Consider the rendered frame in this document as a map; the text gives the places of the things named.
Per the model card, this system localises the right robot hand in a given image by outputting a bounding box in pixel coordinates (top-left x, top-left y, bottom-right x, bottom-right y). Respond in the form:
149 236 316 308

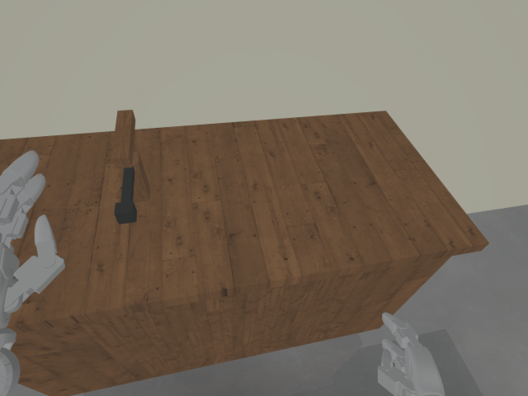
378 312 445 396

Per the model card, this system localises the left robot hand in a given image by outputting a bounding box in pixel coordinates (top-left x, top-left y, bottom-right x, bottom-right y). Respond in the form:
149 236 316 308
0 150 65 328

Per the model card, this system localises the counter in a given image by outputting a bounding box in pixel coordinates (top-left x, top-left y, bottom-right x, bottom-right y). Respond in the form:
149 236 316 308
0 110 489 396

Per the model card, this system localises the tap lever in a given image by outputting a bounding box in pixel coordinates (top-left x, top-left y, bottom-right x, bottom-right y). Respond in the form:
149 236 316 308
114 166 137 224

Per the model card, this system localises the left robot forearm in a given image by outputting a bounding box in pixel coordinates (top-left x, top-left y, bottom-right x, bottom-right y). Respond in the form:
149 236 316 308
0 328 21 396

